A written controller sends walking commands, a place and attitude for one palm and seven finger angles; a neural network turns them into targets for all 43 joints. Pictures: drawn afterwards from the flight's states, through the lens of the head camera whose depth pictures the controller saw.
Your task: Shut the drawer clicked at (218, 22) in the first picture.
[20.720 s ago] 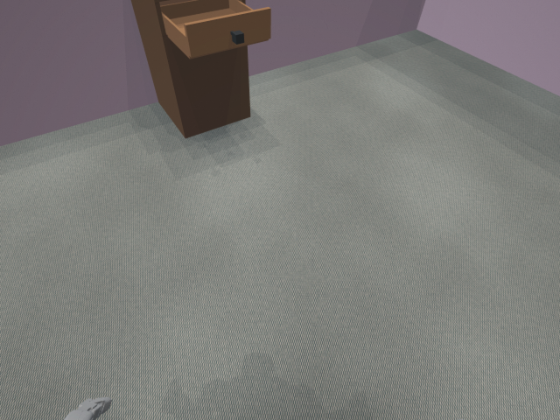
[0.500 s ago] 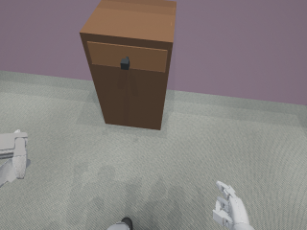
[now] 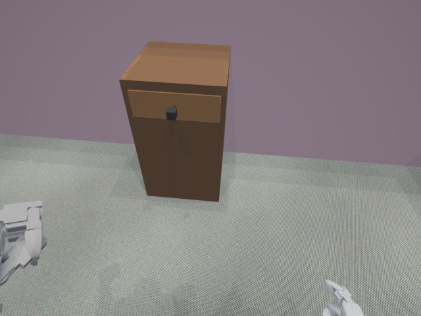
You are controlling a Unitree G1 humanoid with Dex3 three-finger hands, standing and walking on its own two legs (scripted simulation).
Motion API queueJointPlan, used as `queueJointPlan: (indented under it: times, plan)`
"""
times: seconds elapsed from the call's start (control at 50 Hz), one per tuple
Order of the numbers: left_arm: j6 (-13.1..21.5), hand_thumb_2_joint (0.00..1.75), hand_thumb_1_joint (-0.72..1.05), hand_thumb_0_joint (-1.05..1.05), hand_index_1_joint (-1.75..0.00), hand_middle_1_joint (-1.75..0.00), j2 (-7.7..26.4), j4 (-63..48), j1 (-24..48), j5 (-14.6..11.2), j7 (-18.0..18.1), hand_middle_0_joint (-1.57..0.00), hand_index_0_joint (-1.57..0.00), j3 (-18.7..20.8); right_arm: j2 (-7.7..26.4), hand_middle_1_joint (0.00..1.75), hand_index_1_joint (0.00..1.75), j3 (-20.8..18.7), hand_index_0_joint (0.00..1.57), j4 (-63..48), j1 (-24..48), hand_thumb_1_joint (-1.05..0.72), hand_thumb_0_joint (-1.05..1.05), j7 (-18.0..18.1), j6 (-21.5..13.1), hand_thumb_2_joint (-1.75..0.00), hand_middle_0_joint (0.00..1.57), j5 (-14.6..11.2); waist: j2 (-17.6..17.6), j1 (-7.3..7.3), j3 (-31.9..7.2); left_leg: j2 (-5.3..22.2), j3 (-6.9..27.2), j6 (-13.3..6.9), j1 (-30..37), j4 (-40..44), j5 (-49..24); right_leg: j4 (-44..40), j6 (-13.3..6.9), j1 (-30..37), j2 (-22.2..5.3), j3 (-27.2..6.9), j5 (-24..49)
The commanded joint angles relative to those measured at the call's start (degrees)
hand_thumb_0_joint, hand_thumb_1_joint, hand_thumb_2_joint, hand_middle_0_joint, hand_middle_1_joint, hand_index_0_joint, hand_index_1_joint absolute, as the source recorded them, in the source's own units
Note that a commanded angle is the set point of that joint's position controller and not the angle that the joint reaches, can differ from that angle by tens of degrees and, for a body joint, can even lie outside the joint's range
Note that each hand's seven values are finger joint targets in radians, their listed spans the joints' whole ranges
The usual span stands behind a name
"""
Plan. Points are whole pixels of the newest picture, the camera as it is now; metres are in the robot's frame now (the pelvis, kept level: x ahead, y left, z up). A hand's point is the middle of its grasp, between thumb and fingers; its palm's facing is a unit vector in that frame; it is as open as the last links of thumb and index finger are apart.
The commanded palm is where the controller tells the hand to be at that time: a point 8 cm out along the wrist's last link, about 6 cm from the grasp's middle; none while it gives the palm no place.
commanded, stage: stop stepping back and stand still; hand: left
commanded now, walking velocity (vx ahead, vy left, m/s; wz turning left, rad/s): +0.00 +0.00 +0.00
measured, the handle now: (172, 111) +0.92 +0.18 -0.12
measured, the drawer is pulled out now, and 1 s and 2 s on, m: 0.00 0.00 0.00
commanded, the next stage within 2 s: let the arm hang, fingers relaxed in 0.40 s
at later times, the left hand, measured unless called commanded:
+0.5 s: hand (20, 251) +0.17 +0.26 +0.16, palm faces +0.41 -0.81 -0.42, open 3.3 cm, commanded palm none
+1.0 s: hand out of the picture -0.06 +0.21 -0.17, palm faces +0.07 -0.97 -0.25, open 4.5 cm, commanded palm none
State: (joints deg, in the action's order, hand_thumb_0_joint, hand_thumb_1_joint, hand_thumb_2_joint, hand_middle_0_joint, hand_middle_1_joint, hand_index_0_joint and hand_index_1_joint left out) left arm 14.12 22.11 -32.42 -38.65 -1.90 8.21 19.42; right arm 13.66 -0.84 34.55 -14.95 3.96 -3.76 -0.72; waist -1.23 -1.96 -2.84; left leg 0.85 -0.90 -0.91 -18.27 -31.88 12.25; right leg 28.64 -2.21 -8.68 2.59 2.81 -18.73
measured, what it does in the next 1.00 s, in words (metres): stands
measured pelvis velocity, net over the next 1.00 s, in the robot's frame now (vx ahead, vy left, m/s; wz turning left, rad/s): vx -0.01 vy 0.01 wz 0.06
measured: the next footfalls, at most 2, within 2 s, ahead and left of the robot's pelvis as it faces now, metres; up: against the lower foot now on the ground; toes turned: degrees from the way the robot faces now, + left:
none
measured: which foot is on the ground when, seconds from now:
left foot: down 0.00-1.00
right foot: down 0.00-1.00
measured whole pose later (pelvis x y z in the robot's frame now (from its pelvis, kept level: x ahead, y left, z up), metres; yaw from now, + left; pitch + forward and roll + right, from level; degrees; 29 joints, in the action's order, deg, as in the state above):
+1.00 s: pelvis -0.01 +0.01 +0.01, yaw +3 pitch -1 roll -1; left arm -1.6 13.3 60.7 -20.6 0.9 1.3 1.1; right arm 10.9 0.0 59.2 -15.5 1.6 2.3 1.2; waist -0.4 0.5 4.5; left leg -1.4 1.6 -1.7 -17.6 -26.5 7.9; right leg 24.8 -2.2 -7.7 2.4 3.1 -16.2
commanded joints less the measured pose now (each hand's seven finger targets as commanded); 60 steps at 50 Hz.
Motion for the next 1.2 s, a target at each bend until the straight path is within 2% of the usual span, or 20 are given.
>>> queueJointPlan:
  times: [0.0, 0.08, 0.14, 0.2, 0.26, 0.3, 0.32, 0.38, 0.46, 0.48, 0.5, 0.52, 0.6, 0.64, 0.74, 0.84, 0.9, 1.0, 1.08, 1.18]
  plan:
    - [2.44, 0.9, 0.9, 0.0, -1.6, -1.6, 7.53, -7.7, 5.7, -0.39, 1.51, -1.4, -1.4, 5.94, 5.5, 0.3, 0.3, -1.49, 0.2, -8.92, 7.57, -0.9, 0.0, 0.95, -3.25, -0.9, 0.2, 0.36, -2.16, 0.42, 8.52, 3.76, 6.56, -1.18, 6.07, 7.32, 7.16, -12.19, 0.14, -17.17, -7.43, -8.42, -11.33]
    - [1.96, 0.9, 0.9, 0.0, -1.6, -1.6, 7.18, -8.58, 9.79, 0.65, 1.7, -1.4, -1.4, 5.31, 5.5, 0.3, 0.3, -0.59, 0.2, -8.81, 7.93, -0.9, 0.0, 1.83, -4.82, -0.9, 0.2, 0.78, -8.4, 1.29, 6.23, 9.46, 17.34, -3.09, -3.82, 24.8, 26.72, 1.26, 2.63, -4.88, -0.85, -2.69, -4.5]
    - [1.44, 0.9, 0.9, 0.0, -1.6, -1.6, 7.51, -10.88, 8.49, 0.83, 1.48, -1.4, -1.4, 5.46, 4.57, 0.3, 0.3, -0.6, 0.2, -9.16, 7.75, -0.9, 0.0, 1.58, -5.54, -0.9, 0.2, 1.01, -7.17, 1.94, 1.61, 8.79, 14.17, -2.91, -3.04, 24.58, 23.33, 0.69, 2.25, -0.01, -0.82, -1.67, -1.75]
    - [0.95, 0.9, 0.9, 0.0, -1.6, -1.6, 7.8, -13.07, 3.28, 0.21, 1.23, -1.4, -1.4, 5.84, 4.14, 0.3, 0.3, -0.49, 0.2, -9.71, 8.19, -0.9, 0.0, 0.88, -5.92, -0.9, 0.2, 0.94, -3.06, 1.88, -2.56, 4.93, 8.46, -1.64, 0.75, 18.35, 14.41, -6.65, 1.65, 1.59, -2.2, -3.29, -0.24]
    - [0.61, 0.9, 0.9, 0.0, -1.6, -1.6, 8.41, -12.08, 0.79, -0.46, 1.16, -1.4, -1.4, 7.06, 4.46, 0.3, 0.3, -1.11, 0.2, -9.05, 8.63, -0.9, 0.0, 0.33, -4.96, -0.9, 0.2, 1.25, 3.3, 1.48, -0.86, 1.05, 4.01, 0.04, 3.69, 6.62, 7.46, -15.88, -0.78, -6.52, -7.48, -11.08, -9.56]
    - [0.14, 0.9, 0.9, 0.0, -1.6, -1.6, 7.71, -11.0, 1.99, -0.69, 1.45, -1.4, -1.4, 6.34, 4.27, 0.3, 0.3, -1.2, 0.2, -7.95, 8.31, -0.9, 0.0, 0.26, -3.83, -0.9, 0.2, 0.99, 5.61, 1.08, 1.71, 0.7, 3.09, 0.33, 6.37, -2.18, 2.86, -18.98, -3.11, -14.24, -11.87, -15.93, -10.8]
    - [-0.05, 0.9, 0.9, 0.0, -1.6, -1.6, 7.44, -10.72, 3.42, -0.76, 1.64, -1.4, -1.4, 6.15, 4.11, 0.3, 0.3, -0.99, 0.2, -7.61, 8.08, -0.9, 0.0, 0.26, -3.61, -0.9, 0.2, 1.0, 5.32, 0.83, 2.15, 0.93, 3.17, 0.18, 6.46, -1.99, 1.33, -17.6, -3.1, -13.97, -11.99, -14.32, -6.96]
    - [-0.17, 0.9, 0.9, 0.0, -1.6, -1.6, 8.02, -9.49, 5.92, -0.75, 1.93, -1.4, -1.4, 6.48, 4.66, 0.3, 0.3, -0.88, 0.2, -7.38, 8.71, -0.9, 0.0, 1.01, -4.13, -0.9, 0.2, 0.79, 1.3, 1.14, 0.99, 2.86, 5.01, -0.57, 9.33, 6.13, -5.41, -10.74, 0.36, -9.94, -6.48, -8.42, 4.34]
    - [0.36, 0.9, 0.9, 0.0, -1.6, -1.6, 7.72, -9.89, 7.45, -0.36, 1.43, -1.4, -1.4, 5.53, 4.62, 0.3, 0.3, -0.29, 0.2, -7.95, 9.59, -0.9, 0.0, 1.66, -4.57, -0.9, 0.2, 0.78, -5.73, 1.65, 2.67, 5.63, 9.82, -2.0, 6.69, 14.43, 3.39, -8.32, 2.08, -7.73, -3.39, -5.54, 1.14]
    - [-8.78, 0.9, 0.9, 0.0, -1.6, -1.6, 1.0, 38.57, 12.9, 5.29, -6.89, -1.4, -1.4, -13.18, 16.41, 0.3, 0.3, -4.22, 0.2, 7.35, 11.0, -0.9, 0.0, -3.9, -6.21, -0.9, 0.2, 1.05, -5.06, 0.32, 6.24, 6.31, 12.54, -3.48, -2.14, 3.81, -15.34, 2.9, 1.0, -10.05, -6.21, -3.11, 12.44]
    - [-12.71, 0.9, 0.9, 0.0, -1.56, -1.56, -0.14, 40.54, 11.05, 3.89, -7.87, -1.36, -1.36, -11.7, 12.02, 0.3, 0.3, -3.71, 0.2, 6.49, 6.9, -0.9, 0.0, -4.01, -2.59, -0.9, 0.2, 0.13, -1.36, 1.64, 0.55, 5.95, 8.44, -3.2, 1.62, 2.38, -19.35, 2.32, 1.28, -7.2, -6.57, -5.22, 10.98]
    - [-13.83, 0.9, 0.9, 0.0, -1.51, -1.51, -1.31, 40.28, 10.78, 3.76, -8.05, -1.32, -1.32, -12.45, 10.55, 0.3, 0.3, -3.2, 0.2, 5.22, 6.31, -0.9, 0.0, -3.8, -1.72, -0.9, 0.2, 0.13, -1.16, 1.65, 0.29, 5.87, 7.89, -2.82, 2.58, 1.4, -17.32, 1.36, 1.36, -8.44, -6.65, -4.99, 8.13]
    - [-13.46, 0.9, 0.9, 0.0, -1.34, -1.34, -0.57, 51.06, 17.84, 4.21, -8.03, -1.16, -1.16, -13.54, 10.34, 0.3, 0.3, -2.23, 0.2, 6.15, 5.98, -0.9, 0.0, -3.61, 0.03, -0.9, 0.2, 1.66, 11.8, 2.35, -2.69, 4.95, 11.0, -3.85, 0.34, 1.76, -13.44, 0.08, -0.84, -4.66, -6.42, -6.1, 6.9]
    - [-13.65, 0.9, 0.9, 0.0, -1.25, -1.25, 0.44, 58.15, 20.88, 3.98, -7.86, -1.08, -1.08, -14.21, 10.61, 0.3, 0.3, -2.19, 0.2, 7.52, 6.83, -0.9, 0.0, -3.47, 0.99, -0.9, 0.2, 2.06, 9.78, 2.05, -1.39, 3.44, 9.79, -3.32, 1.62, 1.65, -12.1, -1.57, -1.92, -5.4, -7.85, -7.72, 8.63]
    - [-14.44, 0.9, 0.9, 0.0, -1.04, -1.04, -0.49, 73.33, 21.52, 3.2, -7.22, -0.88, -0.88, -16.3, 7.59, 0.3, 0.3, -0.84, 0.2, 12.34, 6.22, -0.9, 0.0, -3.12, 3.05, -0.9, 0.2, 2.34, -6.74, 2.45, 1.64, 3.53, 10.74, -2.86, 2.62, 8.19, -6.6, -4.12, -1.38, -3.85, -6.59, -7.38, 2.54]
    - [-14.28, 0.9, 0.9, 0.0, -0.82, -0.82, -3.22, 84.12, 18.65, 2.78, -7.08, -0.68, -0.68, -16.68, 4.94, 0.3, 0.3, -0.68, 0.2, 17.28, 2.66, -0.9, 0.0, -2.33, 3.94, -0.9, 0.2, 2.06, -11.83, 2.33, 1.65, 3.95, 11.29, -2.58, 4.73, 11.19, 0.08, -7.34, -1.84, -2.66, -6.24, -6.9, 1.23]
    - [-14.09, 0.9, 0.9, 0.0, -0.69, -0.69, -3.59, 88.17, 18.42, 2.64, -7.11, -0.56, -0.56, -17.46, 4.91, 0.3, 0.3, -0.95, 0.2, 19.65, 0.47, -0.9, 0.0, -2.06, 4.25, -0.9, 0.2, 1.7, -4.8, 1.91, 2.3, 4.3, 11.2, -2.58, 6.46, 11.21, 0.31, -9.37, -1.94, -3.13, -6.49, -6.72, 1.43]
    - [-13.83, 0.9, 0.9, 0.0, -0.47, -0.47, -4.9, 92.81, 17.71, 2.47, -6.74, -0.36, -0.36, -18.39, 3.94, 0.3, 0.3, -1.04, 0.2, 23.4, -2.07, -0.9, 0.0, -1.92, 4.51, -0.9, 0.2, 1.44, 1.75, 1.41, 6.05, 4.24, 10.01, -2.43, 7.48, 11.43, -0.04, -11.24, -2.08, -5.81, -6.88, -6.91, 0.41]
    - [-13.8, 0.9, 0.9, 0.0, -0.3, -0.3, -5.97, 95.08, 16.42, 2.41, -6.41, -0.2, -0.2, -18.68, 2.62, 0.3, 0.3, -0.91, 0.2, 25.65, -3.21, -0.9, 0.0, -1.91, 4.55, -0.9, 0.2, 1.45, 3.07, 1.48, 7.84, 4.01, 8.99, -2.26, 7.76, 11.76, 0.01, -11.62, -1.98, -7.12, -7.08, -6.79, -0.95]
    - [-13.77, 0.9, 0.9, 0.0, -0.3, -0.3, -7.47, 96.49, 15.57, 2.36, -6.03, -0.2, -0.2, -18.77, 0.7, 0.3, 0.3, -0.5, 0.2, 27.67, -4.37, -0.9, 0.0, -1.78, 4.43, -0.9, 0.2, 1.55, 3.03, 1.56, 8.9, 3.77, 8.22, -2.16, 7.5, 11.85, -1.44, -11.18, -1.89, -7.1, -7.01, -6.89, -0.39]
